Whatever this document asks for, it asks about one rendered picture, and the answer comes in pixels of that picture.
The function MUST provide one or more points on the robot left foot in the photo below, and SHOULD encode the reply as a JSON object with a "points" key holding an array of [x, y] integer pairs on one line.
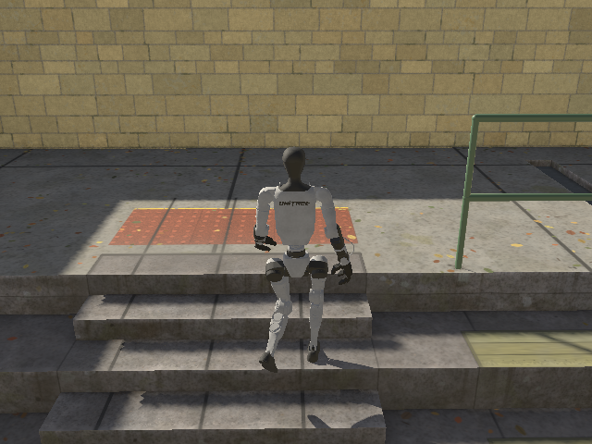
{"points": [[268, 362]]}

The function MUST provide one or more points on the left robot upper arm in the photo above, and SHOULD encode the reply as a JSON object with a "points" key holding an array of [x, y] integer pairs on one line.
{"points": [[266, 196]]}

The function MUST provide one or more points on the robot right forearm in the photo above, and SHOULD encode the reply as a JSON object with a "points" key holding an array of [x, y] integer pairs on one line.
{"points": [[340, 248]]}

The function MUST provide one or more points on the left robot shin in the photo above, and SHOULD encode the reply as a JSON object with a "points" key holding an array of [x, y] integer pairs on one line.
{"points": [[277, 327]]}

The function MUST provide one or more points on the robot left hand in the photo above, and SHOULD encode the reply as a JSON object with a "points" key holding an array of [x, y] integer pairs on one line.
{"points": [[268, 240]]}

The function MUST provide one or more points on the robot right hand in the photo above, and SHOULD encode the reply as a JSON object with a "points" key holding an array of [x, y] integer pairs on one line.
{"points": [[346, 269]]}

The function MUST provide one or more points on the right robot upper arm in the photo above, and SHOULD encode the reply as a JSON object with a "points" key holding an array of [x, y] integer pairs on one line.
{"points": [[324, 196]]}

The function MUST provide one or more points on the robot left forearm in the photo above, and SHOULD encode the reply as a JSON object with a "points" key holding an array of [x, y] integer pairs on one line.
{"points": [[259, 240]]}

